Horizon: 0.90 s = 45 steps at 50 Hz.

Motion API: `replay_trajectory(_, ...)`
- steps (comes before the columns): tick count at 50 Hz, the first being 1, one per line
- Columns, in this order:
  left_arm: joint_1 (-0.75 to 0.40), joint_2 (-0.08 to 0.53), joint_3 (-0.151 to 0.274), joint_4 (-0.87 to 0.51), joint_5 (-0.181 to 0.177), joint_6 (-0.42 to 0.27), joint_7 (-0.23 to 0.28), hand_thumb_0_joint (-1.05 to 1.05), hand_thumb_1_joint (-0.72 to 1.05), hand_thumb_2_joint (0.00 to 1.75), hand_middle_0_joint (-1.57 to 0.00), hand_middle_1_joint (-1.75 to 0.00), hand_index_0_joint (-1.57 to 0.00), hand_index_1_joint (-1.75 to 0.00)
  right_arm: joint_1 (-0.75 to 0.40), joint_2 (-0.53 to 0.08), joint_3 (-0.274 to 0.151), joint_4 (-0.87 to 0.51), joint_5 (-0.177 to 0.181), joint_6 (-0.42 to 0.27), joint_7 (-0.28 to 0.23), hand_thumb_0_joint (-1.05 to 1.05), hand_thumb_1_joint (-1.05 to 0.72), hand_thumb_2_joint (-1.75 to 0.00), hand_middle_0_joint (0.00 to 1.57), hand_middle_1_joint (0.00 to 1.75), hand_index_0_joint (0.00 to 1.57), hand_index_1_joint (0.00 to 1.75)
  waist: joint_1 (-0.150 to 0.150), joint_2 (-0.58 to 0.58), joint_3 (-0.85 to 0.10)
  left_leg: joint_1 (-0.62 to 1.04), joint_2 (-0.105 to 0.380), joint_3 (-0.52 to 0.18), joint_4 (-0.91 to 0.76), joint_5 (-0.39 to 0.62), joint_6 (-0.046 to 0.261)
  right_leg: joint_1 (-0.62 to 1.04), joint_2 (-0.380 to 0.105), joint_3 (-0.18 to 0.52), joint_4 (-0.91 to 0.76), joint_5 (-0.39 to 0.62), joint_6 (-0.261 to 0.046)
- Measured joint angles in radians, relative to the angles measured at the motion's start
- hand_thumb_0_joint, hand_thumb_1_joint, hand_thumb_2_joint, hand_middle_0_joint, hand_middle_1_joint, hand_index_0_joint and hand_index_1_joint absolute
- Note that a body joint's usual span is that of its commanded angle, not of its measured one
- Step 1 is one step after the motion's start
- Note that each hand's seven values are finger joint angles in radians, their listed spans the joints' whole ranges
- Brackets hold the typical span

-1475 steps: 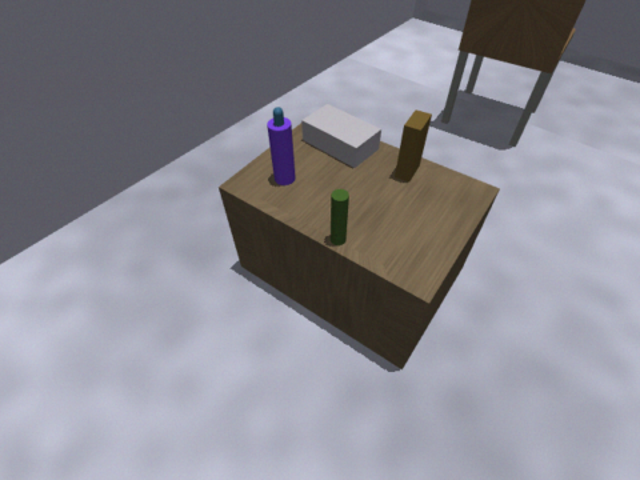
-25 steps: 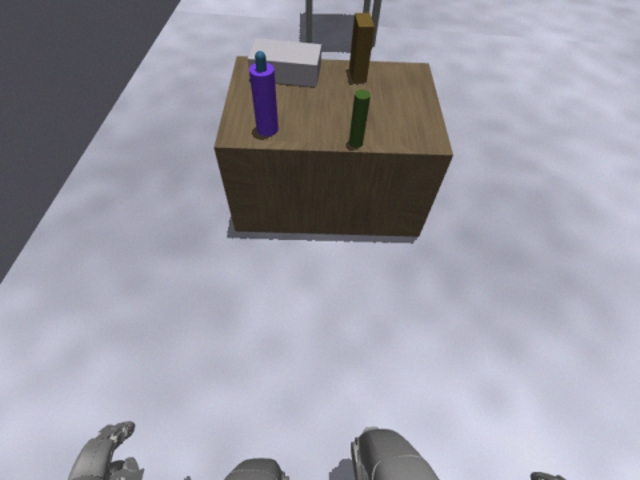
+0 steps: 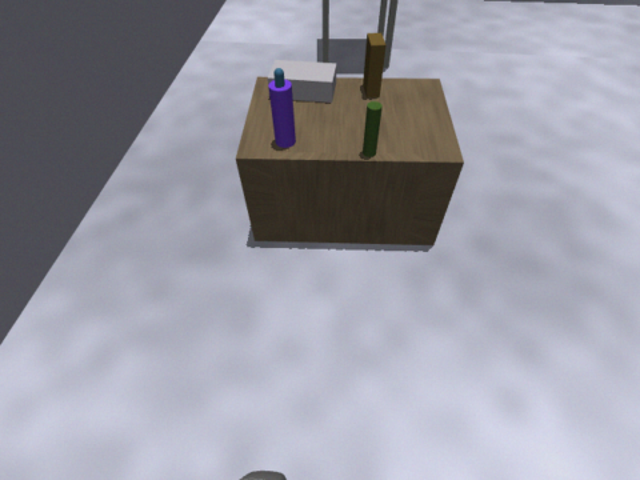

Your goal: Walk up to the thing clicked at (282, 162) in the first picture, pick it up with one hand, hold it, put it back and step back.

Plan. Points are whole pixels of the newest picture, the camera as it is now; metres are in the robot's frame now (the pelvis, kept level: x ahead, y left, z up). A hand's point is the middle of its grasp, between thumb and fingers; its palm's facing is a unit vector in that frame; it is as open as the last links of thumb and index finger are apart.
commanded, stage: step back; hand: left
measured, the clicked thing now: (282, 108) +1.12 +0.20 -0.21
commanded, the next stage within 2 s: stand in 0.58 s
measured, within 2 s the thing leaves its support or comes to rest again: neither
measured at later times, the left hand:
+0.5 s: hand (166, 447) +0.17 +0.25 -0.14, palm faces +0.02 -0.94 -0.34, open 7.4 cm
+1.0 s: hand out of the picture +0.12 +0.25 -0.14, palm faces +0.01 -0.94 -0.33, open 7.4 cm
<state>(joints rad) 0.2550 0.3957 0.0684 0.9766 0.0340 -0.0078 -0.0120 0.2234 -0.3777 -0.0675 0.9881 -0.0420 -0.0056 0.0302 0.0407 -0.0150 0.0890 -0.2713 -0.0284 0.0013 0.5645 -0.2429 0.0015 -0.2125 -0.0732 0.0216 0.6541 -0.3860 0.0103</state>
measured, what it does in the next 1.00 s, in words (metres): steps on the spot: right foot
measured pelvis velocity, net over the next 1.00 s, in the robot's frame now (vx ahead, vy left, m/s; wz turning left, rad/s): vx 0.04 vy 0.00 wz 0.01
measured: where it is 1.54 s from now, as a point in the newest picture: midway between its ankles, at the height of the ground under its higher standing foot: outside the picture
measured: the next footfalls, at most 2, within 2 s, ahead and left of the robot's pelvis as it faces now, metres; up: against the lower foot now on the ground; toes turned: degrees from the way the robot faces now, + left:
right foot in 0.24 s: +0.10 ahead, -0.14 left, +0.00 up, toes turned -3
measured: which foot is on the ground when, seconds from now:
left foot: down 0.00-1.00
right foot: down 0.00-0.00, up 0.02-0.22, down 0.24-1.00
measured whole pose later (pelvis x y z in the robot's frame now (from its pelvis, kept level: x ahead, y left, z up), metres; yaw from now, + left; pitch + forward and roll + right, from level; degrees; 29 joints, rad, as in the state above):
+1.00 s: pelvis +0.04 +0.00 +0.02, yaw +1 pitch -3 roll +0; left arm 0.07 0.35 0.01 1.15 0.01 -0.01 -0.02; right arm 0.06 -0.34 0.00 1.10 -0.01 -0.02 0.01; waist 0.02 0.00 0.08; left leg -0.09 0.01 -0.02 0.36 -0.21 -0.01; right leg -0.13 -0.05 -0.04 0.35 -0.17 0.03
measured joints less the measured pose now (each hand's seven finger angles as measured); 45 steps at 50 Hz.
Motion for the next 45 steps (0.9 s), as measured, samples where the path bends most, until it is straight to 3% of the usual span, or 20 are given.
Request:
replay_trajectory(3, -0.019, 0.005, -0.006, 0.012, -0.009, 0.015, 0.002, 0.0, 0.9, 0.9, -0.2, -0.3, -0.21, -0.3, 0.001, 0.02, 0.006, -0.015, 0.0, -0.02, 0.001, 0.01, -0.9, -0.9, 0.2, 0.3, 0.2, 0.3, -0.023, 0.007, -0.002, 0.001, 0.014, -0.003, 0.007, -0.023, 0.023, -0.075, 0.036, 0.007, 0.162, -0.115, -0.027)
replay_trajectory(5, -0.031, 0.016, -0.006, 0.011, -0.012, 0.016, -0.001, 0.01, 0.9, 0.9, -0.2, -0.3, -0.21, -0.3, 0.005, 0.035, 0.012, -0.02, -0.001, -0.024, 0.0, 0.01, -0.9, -0.9, 0.2, 0.3, 0.2, 0.3, -0.033, 0.0, -0.006, 0.015, 0.023, -0.005, -0.013, -0.022, 0.026, -0.114, 0.051, 0.007, 0.219, -0.125, -0.037)
replay_trajectory(10, -0.063, 0.025, -0.002, 0.005, -0.02, 0.003, -0.006, 0.0, 0.9, 0.9, -0.2, -0.3, -0.21, -0.3, 0.001, 0.04, 0.022, -0.02, 0.002, -0.027, -0.008, 0.01, -0.9, -0.9, 0.21, 0.3, 0.21, 0.3, -0.049, -0.017, -0.007, 0.039, 0.031, -0.001, -0.03, -0.028, 0.005, -0.128, 0.033, -0.018, 0.096, -0.04, -0.028)
replay_trajectory(14, -0.097, -0.004, -0.001, 0.016, -0.013, -0.015, 0.005, 0.0, 0.9, 0.9, -0.2, -0.3, -0.21, -0.3, -0.021, 0.014, 0.024, -0.013, 0.021, -0.002, -0.019, 0.01, -0.9, -0.9, 0.21, 0.3, 0.21, 0.3, -0.049, 0.026, 0.005, 0.019, 0.063, -0.017, 0.071, -0.097, -0.016, -0.061, 0.06, -0.05, -0.084, 0.144, -0.013)
replay_trajectory(16, -0.109, -0.025, -0.009, 0.019, -0.008, -0.018, 0.008, 0.0, 0.9, 0.9, -0.2, -0.3, -0.21, -0.3, -0.031, 0.008, 0.025, -0.004, 0.031, 0.01, -0.03, 0.01, -0.9, -0.9, 0.2, 0.3, 0.2, 0.3, -0.05, 0.048, -0.003, -0.004, 0.061, -0.054, 0.128, -0.15, -0.006, -0.058, 0.067, -0.067, -0.071, 0.121, -0.01)
replay_trajectory(19, -0.126, -0.043, -0.022, 0.021, -0.005, -0.009, 0.004, 0.0, 0.9, 0.9, -0.2, -0.3, -0.21, -0.3, -0.043, 0.01, 0.031, 0.01, 0.033, 0.012, -0.033, 0.01, -0.9, -0.9, 0.2, 0.3, 0.2, 0.3, -0.035, 0.029, -0.02, -0.01, 0.031, -0.042, 0.162, -0.233, 0.001, -0.065, 0.041, -0.054, -0.05, 0.092, -0.012)
replay_trajectory(22, -0.153, -0.061, -0.032, 0.022, -0.009, -0.005, 0.004, 0.0, 0.9, 0.9, -0.2, -0.3, -0.21, -0.3, -0.049, -0.002, 0.032, 0.021, 0.03, -0.004, -0.032, 0.01, -0.9, -0.9, 0.2, 0.3, 0.2, 0.3, -0.046, 0.043, -0.026, 0.02, 0.042, -0.036, 0.057, -0.078, 0.005, -0.068, 0.032, -0.073, -0.039, 0.076, 0.003)
replay_trajectory(25, -0.183, -0.057, -0.03, 0.023, -0.019, 0.0, 0.004, 0.0, 0.9, 0.9, -0.2, -0.3, -0.21, -0.3, -0.063, 0.012, 0.034, 0.044, 0.023, -0.01, -0.035, 0.01, -0.9, -0.9, 0.2, 0.3, 0.2, 0.3, -0.036, 0.014, -0.019, 0.037, 0.025, -0.023, 0.041, -0.097, -0.008, -0.066, 0.012, -0.061, -0.029, 0.066, 0.013)
replay_trajectory(30, -0.214, -0.037, -0.028, 0.041, -0.028, 0.002, 0.008, 0.0, 0.9, 0.9, -0.2, -0.3, -0.21, -0.3, -0.093, 0.031, 0.045, 0.065, 0.023, -0.007, -0.034, 0.01, -0.9, -0.9, 0.2, 0.3, 0.2, 0.3, -0.034, -0.001, -0.015, 0.047, 0.032, -0.026, 0.032, -0.103, -0.006, -0.041, 0.019, -0.066, -0.068, 0.083, 0.017)
replay_trajectory(45, -0.196, -0.044, -0.054, 0.158, -0.029, 0.004, -0.002, 0.0, 0.9, 0.9, -0.2, -0.3, -0.21, -0.3, -0.166, 0.038, 0.067, 0.092, 0.032, -0.021, -0.024, 0.01, -0.9, -0.9, 0.2, 0.3, 0.2, 0.3, -0.028, 0.007, -0.004, 0.162, 0.034, -0.017, -0.171, 0.006, -0.008, 0.074, 0.025, -0.062, -0.278, 0.198, 0.022)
